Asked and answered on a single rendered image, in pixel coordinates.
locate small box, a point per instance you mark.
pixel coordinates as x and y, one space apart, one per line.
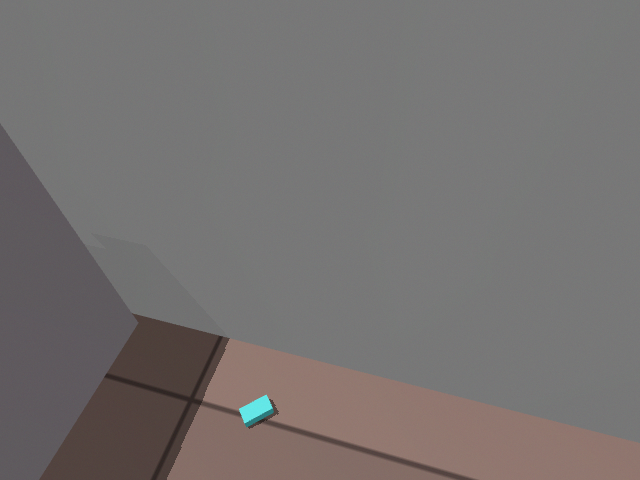
256 410

